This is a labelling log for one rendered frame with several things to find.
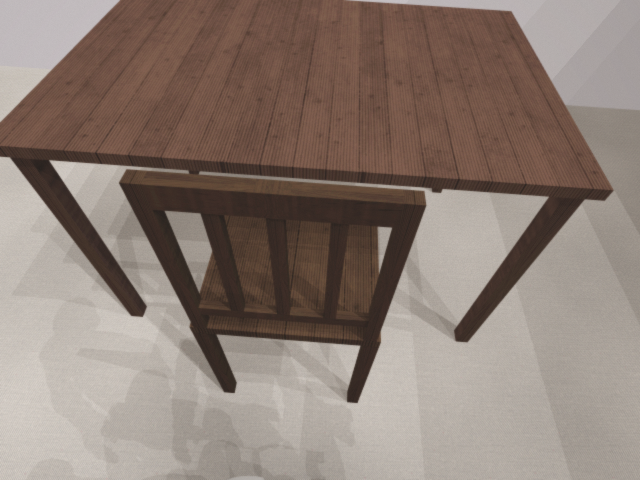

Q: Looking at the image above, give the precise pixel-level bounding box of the table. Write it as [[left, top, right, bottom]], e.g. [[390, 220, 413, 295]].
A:
[[0, 0, 614, 342]]

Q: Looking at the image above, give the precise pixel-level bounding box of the chair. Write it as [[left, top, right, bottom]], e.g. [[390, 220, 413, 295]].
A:
[[119, 169, 426, 403]]

